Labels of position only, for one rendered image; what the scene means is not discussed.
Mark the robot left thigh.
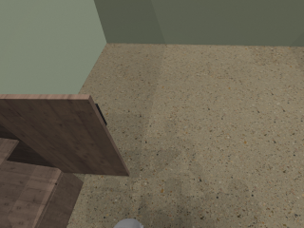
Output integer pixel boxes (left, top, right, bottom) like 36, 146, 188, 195
113, 218, 144, 228

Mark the cupboard door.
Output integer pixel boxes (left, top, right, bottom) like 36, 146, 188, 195
0, 94, 130, 177

